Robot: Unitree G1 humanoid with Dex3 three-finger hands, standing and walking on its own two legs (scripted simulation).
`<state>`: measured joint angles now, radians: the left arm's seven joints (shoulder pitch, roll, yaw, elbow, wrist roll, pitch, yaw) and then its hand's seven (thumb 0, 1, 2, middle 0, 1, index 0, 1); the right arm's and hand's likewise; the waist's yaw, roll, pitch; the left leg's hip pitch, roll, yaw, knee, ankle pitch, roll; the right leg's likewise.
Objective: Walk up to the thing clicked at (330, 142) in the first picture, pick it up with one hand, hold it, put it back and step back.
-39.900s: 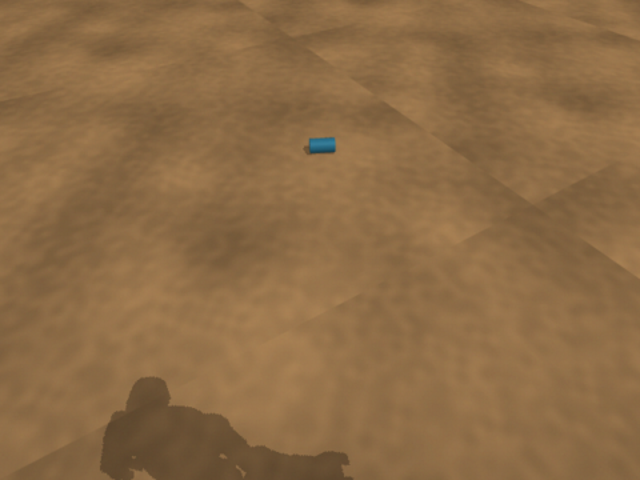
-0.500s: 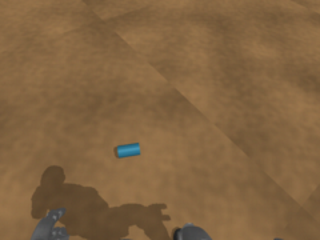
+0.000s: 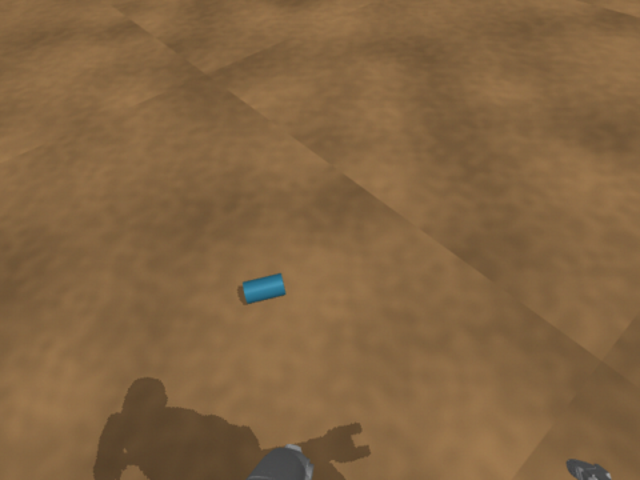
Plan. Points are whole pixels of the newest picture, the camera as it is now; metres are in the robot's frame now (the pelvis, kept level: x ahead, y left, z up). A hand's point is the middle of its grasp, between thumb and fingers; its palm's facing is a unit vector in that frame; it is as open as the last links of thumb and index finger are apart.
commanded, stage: step back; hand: left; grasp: from above
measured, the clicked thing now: (264, 288) +0.80 +0.31 -0.72
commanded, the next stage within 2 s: stand in 1.80 s
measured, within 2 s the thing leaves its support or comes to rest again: neither
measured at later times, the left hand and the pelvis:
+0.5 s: hand out of the picture -0.08 +0.24 -0.15, palm faces +0.08 -0.93 -0.35, open 7.4 cm; pelvis -0.17 -0.03 +0.00, yaw +5 degrees
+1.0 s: hand out of the picture -0.27 +0.24 -0.14, palm faces +0.14 -0.89 -0.42, open 7.4 cm; pelvis -0.31 -0.06 +0.00, yaw +7 degrees
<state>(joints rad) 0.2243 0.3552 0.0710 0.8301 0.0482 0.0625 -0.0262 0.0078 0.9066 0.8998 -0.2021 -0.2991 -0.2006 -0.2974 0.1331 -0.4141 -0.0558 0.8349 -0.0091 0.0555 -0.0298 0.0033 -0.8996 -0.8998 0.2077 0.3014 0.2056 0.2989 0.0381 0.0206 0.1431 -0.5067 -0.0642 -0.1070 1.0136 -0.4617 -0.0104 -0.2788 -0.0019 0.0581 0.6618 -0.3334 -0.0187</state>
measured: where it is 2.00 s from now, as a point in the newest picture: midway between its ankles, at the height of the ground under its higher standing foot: outside the picture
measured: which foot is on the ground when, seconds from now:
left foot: up 0.00-0.22, down 0.24-0.64, up 0.66-0.92, down 0.94-1.00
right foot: down 0.00-0.26, up 0.28-0.58, down 0.60-0.98, up 1.00-1.00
